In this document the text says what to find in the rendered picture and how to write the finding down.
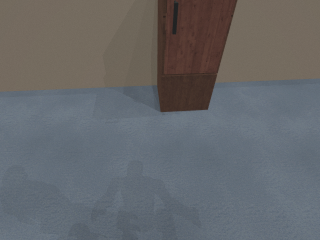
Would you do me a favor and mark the cupboard door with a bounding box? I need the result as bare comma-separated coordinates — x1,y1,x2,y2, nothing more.
164,0,235,75

